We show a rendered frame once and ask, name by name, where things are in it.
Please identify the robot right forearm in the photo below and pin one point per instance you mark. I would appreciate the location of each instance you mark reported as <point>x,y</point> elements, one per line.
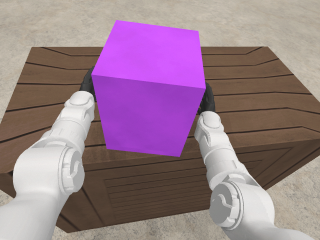
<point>218,154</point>

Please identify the robot left upper arm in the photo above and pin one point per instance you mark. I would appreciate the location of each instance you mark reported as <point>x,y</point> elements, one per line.
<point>44,178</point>

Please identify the carton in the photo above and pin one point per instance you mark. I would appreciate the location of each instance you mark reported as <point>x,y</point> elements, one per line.
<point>149,82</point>

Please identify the robot left forearm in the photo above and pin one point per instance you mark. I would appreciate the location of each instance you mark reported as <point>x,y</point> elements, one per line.
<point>71,126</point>

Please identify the pedestal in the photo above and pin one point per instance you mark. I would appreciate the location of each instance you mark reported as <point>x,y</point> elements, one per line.
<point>271,119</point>

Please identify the robot right hand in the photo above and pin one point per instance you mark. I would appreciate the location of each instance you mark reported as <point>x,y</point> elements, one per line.
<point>207,103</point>

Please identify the robot left hand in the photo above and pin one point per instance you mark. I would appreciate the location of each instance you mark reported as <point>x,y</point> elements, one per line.
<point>87,84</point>

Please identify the robot right upper arm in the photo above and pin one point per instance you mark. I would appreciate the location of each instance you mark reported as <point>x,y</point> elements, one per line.
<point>246,212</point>

